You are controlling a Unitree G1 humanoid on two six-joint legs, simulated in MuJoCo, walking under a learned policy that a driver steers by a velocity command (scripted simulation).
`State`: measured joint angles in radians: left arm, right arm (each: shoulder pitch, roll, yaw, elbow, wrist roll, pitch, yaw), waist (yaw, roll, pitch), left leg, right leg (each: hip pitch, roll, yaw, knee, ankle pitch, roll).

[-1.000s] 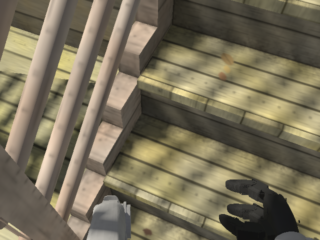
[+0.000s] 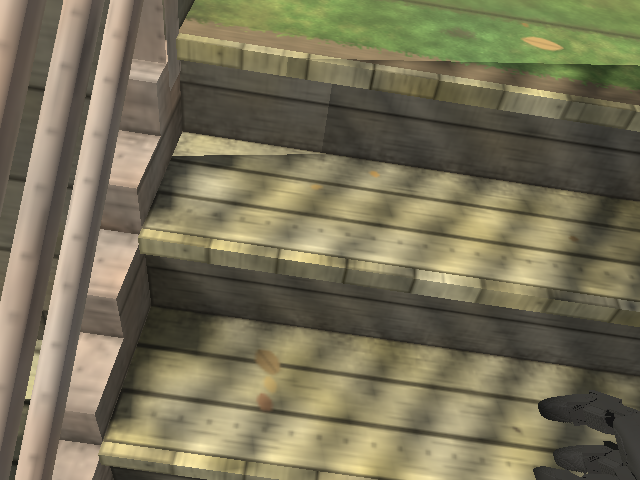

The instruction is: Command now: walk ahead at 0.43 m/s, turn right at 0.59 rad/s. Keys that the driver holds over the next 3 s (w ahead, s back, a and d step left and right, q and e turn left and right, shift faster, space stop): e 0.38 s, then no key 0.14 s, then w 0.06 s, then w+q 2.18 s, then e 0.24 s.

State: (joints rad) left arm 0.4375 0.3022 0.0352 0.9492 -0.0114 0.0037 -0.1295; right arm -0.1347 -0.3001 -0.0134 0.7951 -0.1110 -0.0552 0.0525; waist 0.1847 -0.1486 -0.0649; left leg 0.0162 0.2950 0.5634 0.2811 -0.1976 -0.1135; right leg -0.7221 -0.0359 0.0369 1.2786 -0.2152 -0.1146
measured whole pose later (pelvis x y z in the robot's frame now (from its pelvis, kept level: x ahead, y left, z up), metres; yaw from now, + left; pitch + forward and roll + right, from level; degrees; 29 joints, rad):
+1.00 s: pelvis +0.19 -0.28 +0.10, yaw -19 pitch +4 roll -1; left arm 0.13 0.24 -0.01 0.90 0.08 -0.05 -0.10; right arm 0.43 -0.19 -0.01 1.01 -0.10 -0.13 0.00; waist -0.12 0.03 -0.13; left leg -0.80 -0.07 -0.09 1.90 -0.51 0.01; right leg -0.44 -0.08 -0.10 1.01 -0.88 0.15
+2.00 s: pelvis +0.44 -0.38 +0.29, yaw +17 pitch +8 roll +4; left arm 0.40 0.28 0.03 1.09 0.11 -0.01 -0.16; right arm 0.07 -0.18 0.04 0.81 -0.02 0.06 0.05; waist -0.04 -0.07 -0.19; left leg -0.77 -0.23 0.05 1.10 -0.47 0.16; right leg -0.44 -0.08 0.00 1.08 0.19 -0.23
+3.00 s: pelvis +0.82 -0.12 +0.56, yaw +46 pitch +8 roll +3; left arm 0.52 0.06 -0.03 1.17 0.05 -0.12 -0.05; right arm -0.27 -0.06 0.11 0.68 0.02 0.02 0.09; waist 0.06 -0.08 -0.04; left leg -1.27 0.10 0.15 1.45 -0.39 0.10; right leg 0.14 -0.23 -0.21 0.20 -0.23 0.04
